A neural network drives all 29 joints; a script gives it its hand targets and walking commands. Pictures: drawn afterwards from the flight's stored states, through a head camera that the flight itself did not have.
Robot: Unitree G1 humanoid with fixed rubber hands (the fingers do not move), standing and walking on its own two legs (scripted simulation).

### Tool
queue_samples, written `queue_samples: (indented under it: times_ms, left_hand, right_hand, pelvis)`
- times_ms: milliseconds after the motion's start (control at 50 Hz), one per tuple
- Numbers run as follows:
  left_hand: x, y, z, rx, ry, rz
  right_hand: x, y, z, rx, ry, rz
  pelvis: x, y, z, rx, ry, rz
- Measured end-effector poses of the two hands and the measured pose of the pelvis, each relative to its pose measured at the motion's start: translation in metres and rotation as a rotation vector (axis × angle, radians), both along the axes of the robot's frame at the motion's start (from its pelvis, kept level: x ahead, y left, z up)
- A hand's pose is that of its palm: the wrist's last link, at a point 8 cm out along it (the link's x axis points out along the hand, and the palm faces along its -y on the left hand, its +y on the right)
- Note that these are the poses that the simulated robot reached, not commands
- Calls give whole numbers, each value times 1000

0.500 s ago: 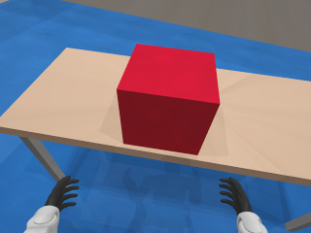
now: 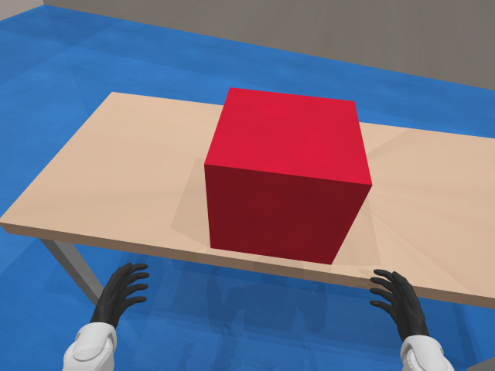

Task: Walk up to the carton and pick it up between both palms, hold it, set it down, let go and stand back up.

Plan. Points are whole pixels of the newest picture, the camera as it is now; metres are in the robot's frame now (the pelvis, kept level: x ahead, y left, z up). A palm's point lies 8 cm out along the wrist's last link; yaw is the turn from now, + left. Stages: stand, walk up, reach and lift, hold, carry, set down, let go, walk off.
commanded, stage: reach and lift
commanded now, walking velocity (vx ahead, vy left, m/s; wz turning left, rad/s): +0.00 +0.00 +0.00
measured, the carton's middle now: (280, 176) +0.51 -0.05 +0.02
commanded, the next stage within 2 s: none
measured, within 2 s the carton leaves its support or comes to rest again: neither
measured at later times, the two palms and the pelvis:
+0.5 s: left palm (128, 256) +0.29 +0.21 +0.03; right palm (409, 277) +0.29 -0.25 +0.02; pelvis -0.03 -0.02 +0.00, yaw +0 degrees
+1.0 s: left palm (136, 196) +0.37 +0.21 +0.09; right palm (415, 221) +0.36 -0.26 +0.08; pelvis -0.03 -0.02 +0.00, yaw -1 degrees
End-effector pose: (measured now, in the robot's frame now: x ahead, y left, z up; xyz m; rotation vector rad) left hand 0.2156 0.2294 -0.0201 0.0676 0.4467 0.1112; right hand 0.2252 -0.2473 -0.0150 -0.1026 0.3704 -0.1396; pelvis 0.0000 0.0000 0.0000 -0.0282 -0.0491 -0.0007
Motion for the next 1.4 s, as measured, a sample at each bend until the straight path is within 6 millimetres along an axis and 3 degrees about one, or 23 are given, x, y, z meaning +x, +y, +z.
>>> queue_samples:
  times_ms: [240, 420, 660, 1060, 1400]
  left_hand:
    - [37, -9, 27, 4, -139, -22]
    - [60, -15, 35, -5, -177, -25]
    - [110, -18, 78, -16, -214, -39]
    - [160, -25, 120, 2, -186, -68]
    - [198, -27, 157, 12, -179, -51]
  right_hand:
    - [24, -4, 17, 54, -100, -26]
    - [47, -3, 25, 80, -134, -29]
    - [94, -7, 65, 85, -155, -29]
    - [138, -10, 106, 93, -144, -45]
    - [177, -14, 154, 80, -149, -41]
  pelvis:
    - [-11, -9, -1, 9, 15, -3]
    - [-22, -18, -3, 23, 54, -1]
    - [-27, -25, -3, 26, 91, -4]
    - [-24, -19, -1, 17, 129, -12]
    - [-23, -23, -2, 17, 184, -9]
